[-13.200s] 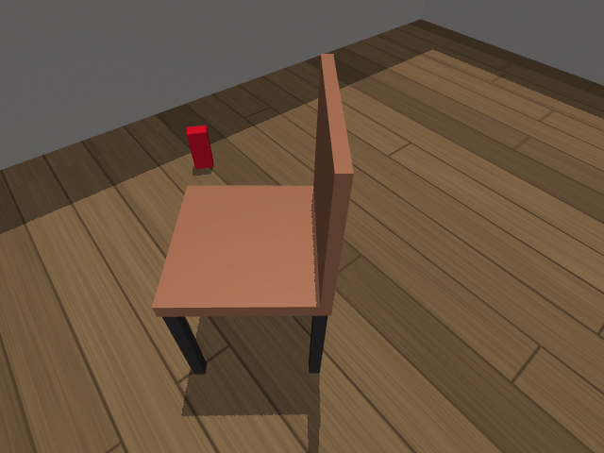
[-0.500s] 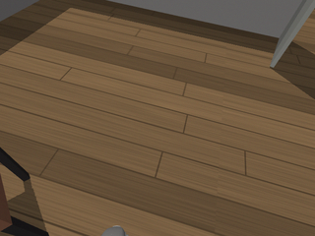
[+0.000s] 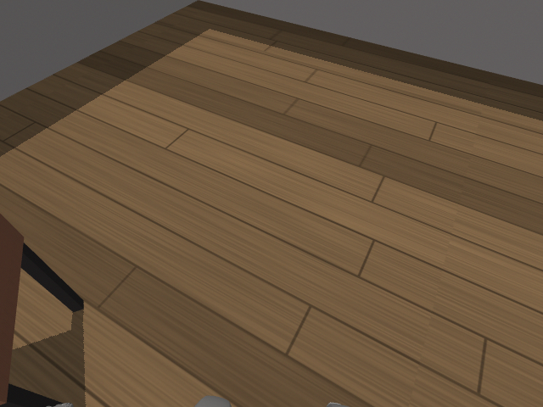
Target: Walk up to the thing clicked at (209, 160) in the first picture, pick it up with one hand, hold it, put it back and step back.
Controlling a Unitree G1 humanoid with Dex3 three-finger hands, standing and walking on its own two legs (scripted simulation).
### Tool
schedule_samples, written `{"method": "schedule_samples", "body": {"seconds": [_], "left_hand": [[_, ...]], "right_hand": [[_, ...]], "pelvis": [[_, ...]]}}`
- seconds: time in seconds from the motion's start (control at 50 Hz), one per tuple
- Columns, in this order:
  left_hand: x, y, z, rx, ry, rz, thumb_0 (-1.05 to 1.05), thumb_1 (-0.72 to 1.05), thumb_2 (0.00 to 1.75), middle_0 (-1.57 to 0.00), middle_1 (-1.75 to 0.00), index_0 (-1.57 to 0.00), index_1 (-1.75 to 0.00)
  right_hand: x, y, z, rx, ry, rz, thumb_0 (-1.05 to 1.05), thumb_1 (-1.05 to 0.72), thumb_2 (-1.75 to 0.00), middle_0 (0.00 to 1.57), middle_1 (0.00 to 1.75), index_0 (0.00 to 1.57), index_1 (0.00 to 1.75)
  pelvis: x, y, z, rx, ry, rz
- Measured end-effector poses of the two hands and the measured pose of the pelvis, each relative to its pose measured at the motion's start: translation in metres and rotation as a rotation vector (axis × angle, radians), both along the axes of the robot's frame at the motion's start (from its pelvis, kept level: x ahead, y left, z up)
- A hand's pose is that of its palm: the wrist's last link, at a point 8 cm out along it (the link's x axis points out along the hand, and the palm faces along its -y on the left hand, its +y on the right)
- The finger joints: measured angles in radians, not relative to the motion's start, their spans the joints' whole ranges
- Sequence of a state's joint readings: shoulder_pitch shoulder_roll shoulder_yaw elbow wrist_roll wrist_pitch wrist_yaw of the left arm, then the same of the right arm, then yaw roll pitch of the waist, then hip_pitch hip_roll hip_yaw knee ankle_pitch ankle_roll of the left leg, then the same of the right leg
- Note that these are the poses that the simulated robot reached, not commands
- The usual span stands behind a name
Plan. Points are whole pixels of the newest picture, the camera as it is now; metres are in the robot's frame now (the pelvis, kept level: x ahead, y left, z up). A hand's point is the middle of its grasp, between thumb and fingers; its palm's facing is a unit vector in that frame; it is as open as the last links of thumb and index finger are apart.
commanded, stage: walk up
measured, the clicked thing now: out of the picture +0.91 +1.55 -0.63
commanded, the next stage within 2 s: stand in 1.80 s
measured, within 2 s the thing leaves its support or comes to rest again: neither
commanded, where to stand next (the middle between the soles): +0.10 -0.01 m, yaw +8 degrees
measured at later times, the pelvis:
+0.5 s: pelvis +0.04 -0.03 +0.00, yaw +8 degrees
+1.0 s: pelvis +0.00 -0.01 +0.01, yaw +10 degrees
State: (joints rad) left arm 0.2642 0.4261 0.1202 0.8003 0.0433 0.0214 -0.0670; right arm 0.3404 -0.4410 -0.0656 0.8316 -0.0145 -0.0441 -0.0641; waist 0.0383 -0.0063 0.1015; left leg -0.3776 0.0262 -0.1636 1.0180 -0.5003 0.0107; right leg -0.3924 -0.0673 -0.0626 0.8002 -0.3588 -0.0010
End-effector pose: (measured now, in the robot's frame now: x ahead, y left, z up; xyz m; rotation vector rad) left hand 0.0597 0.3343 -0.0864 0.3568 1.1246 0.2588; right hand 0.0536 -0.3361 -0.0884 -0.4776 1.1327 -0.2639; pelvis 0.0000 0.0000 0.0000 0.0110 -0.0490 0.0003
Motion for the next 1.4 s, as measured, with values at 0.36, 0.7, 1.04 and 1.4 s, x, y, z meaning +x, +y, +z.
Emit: {"method": "schedule_samples", "body": {"seconds": [0.36,0.7,1.04,1.4], "left_hand": [[-0.021,-0.065,-0.005,-0.03,0.088,0.133,0.0,0.9,0.9,-0.21,-0.3,-0.2,-0.3],[-0.013,-0.048,0.004,0.056,-0.015,0.14,0.0,0.9,0.9,-0.21,-0.3,-0.2,-0.3],[-0.081,-0.001,-0.004,0.035,0.102,0.188,0.0,0.9,0.9,-0.21,-0.3,-0.2,-0.3],[-0.037,-0.033,-0.01,-0.09,0.065,0.165,0.0,0.9,0.9,-0.21,-0.3,-0.2,-0.3]], "right_hand": [[0.144,0.006,0.0,0.121,-0.027,0.198,0.01,-0.9,-0.9,0.2,0.3,0.21,0.3],[0.157,0.022,-0.012,0.178,-0.102,0.231,0.01,-0.9,-0.9,0.2,0.3,0.21,0.3],[0.064,0.033,-0.003,0.115,0.059,0.162,0.01,-0.9,-0.9,0.2,0.3,0.21,0.3],[0.068,0.036,0.003,0.121,0.054,0.137,0.01,-0.9,-0.9,0.2,0.3,0.21,0.3]], "pelvis": [[0.047,-0.042,0.011,-0.008,0.011,0.113],[0.025,-0.045,0.003,-0.049,-0.009,0.164],[-0.003,-0.007,0.01,-0.005,-0.006,0.187],[0.011,-0.008,0.022,-0.016,0.003,0.164]]}}
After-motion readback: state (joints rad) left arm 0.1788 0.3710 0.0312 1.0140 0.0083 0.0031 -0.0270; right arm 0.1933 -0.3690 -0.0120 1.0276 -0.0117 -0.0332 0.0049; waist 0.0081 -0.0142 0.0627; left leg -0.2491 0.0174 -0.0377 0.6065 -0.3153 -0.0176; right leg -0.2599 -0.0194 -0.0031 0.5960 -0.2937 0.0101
